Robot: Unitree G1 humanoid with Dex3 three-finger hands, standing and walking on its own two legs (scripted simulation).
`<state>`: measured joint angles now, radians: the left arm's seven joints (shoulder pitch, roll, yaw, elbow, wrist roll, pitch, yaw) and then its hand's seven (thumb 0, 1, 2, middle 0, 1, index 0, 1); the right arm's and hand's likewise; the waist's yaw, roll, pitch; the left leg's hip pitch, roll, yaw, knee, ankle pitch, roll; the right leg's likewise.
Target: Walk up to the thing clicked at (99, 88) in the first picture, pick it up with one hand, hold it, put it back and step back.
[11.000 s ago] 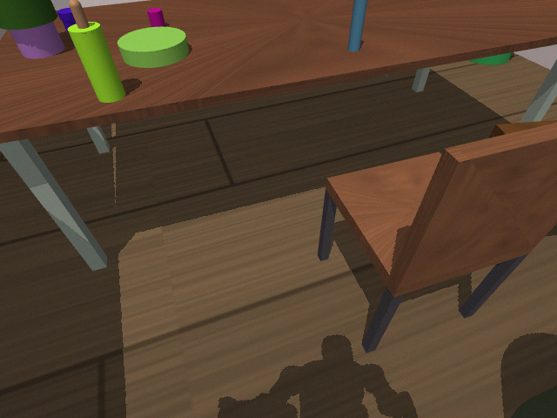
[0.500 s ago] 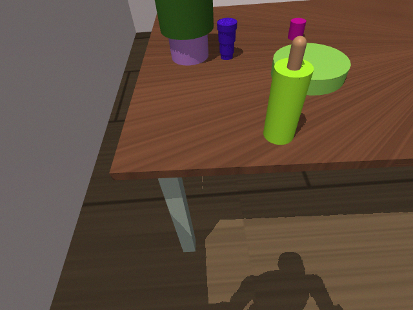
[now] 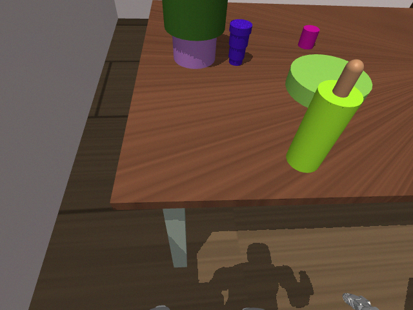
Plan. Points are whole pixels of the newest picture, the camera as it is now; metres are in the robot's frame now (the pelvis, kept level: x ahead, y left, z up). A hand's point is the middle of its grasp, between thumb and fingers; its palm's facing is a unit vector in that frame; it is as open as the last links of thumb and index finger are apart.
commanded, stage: walk up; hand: right
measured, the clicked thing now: (324, 119) +0.47 -0.21 +0.13
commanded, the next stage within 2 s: stand in 1.50 s
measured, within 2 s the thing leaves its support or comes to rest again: neither
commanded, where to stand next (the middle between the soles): +0.04 -0.02 m, yaw +3 degrees
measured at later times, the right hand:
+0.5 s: hand out of the picture +0.07 -0.28 -0.14, palm faces -0.06 +0.93 -0.37, open 7.4 cm
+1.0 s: hand out of the picture +0.09 -0.29 -0.12, palm faces -0.09 +0.93 -0.36, open 7.4 cm
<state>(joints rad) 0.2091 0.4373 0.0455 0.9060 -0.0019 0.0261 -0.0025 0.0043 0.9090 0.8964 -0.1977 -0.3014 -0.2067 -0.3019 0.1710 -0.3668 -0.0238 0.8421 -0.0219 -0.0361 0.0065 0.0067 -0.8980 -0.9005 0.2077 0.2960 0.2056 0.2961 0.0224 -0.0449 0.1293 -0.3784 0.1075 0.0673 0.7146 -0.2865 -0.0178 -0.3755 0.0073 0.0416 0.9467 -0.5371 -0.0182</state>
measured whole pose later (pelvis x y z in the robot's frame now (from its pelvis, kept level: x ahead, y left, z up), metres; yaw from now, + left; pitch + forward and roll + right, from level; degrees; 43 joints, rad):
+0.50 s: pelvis +0.00 -0.03 +0.01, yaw +1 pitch -3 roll +0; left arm 0.10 0.38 0.04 0.97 0.01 0.01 -0.02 0.00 0.91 0.90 -0.20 -0.30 -0.21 -0.30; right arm 0.18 -0.36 0.01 1.00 0.00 -0.03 0.00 0.01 -0.90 -0.90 0.21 0.30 0.20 0.30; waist 0.00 -0.02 0.09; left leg -0.29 0.02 -0.03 0.65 -0.31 -0.03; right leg -0.26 -0.01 -0.01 0.66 -0.35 0.00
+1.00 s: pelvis +0.00 -0.03 +0.03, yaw +3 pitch -2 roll -1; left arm 0.06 0.35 0.05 1.12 0.01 0.01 -0.03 0.00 0.91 0.90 -0.20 -0.30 -0.21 -0.30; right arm 0.12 -0.37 0.01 1.12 -0.01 -0.02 0.00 0.01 -0.90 -0.90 0.20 0.30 0.20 0.30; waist 0.01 0.00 0.05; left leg -0.18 0.03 -0.06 0.40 -0.18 -0.04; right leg -0.13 0.00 -0.05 0.38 -0.21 -0.01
